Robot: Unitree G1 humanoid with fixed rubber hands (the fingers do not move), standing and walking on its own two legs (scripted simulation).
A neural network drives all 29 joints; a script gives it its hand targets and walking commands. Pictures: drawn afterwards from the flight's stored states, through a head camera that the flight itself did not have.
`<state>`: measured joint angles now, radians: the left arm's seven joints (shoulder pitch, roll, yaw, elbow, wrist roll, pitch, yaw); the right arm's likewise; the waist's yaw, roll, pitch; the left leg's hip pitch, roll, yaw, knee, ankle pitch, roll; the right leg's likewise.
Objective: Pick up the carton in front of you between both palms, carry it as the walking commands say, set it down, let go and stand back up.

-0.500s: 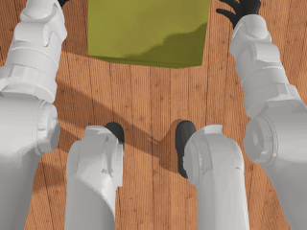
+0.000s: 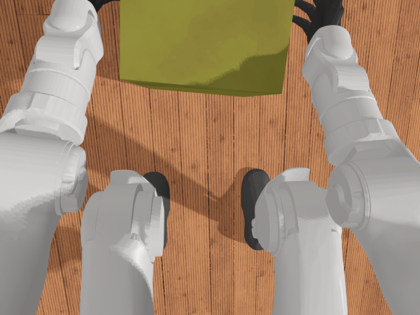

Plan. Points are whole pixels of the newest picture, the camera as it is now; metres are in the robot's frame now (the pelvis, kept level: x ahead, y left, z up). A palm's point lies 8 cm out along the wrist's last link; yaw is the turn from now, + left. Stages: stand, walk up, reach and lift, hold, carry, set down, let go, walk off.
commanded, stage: reach and lift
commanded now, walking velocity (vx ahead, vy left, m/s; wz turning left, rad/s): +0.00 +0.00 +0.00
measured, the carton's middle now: (204, 29) +0.53 +0.02 -0.25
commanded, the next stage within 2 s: none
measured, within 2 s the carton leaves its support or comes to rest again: leaves its support in 0.36 s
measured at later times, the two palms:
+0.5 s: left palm out of the picture +0.54 +0.17 -0.14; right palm (327, 13) +0.53 -0.14 -0.13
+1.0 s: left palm out of the picture +0.49 +0.17 +0.05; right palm out of the picture +0.49 -0.13 +0.06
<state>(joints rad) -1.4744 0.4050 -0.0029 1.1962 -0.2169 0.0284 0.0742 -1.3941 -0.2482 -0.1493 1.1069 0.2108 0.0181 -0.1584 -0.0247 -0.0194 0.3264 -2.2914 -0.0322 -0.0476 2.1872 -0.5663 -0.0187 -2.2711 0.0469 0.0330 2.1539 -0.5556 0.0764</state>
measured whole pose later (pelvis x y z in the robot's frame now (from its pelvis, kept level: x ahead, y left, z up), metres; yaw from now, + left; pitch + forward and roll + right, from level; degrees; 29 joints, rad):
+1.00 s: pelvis +0.00 -0.01 +0.11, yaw +2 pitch +43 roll -1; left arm -1.10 0.06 0.42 0.79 0.23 0.37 0.05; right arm -1.03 0.04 -0.54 0.67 -0.21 0.34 -0.07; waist -0.01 -0.01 -0.17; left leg -2.05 -0.11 -0.09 1.78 -0.49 -0.06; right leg -2.03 0.12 0.09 1.77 -0.50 0.09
